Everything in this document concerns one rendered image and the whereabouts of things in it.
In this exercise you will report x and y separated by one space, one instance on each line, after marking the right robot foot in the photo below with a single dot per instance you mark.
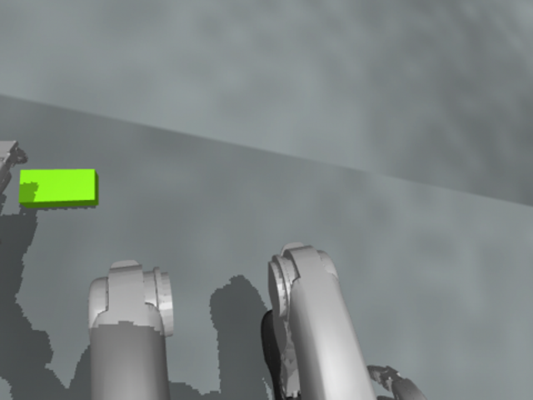
273 357

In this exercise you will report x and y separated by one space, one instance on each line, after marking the right robot hand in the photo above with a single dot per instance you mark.
390 379

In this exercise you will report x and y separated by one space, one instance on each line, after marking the left robot hand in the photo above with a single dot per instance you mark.
10 154

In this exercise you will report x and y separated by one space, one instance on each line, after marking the small box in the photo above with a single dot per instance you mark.
58 188

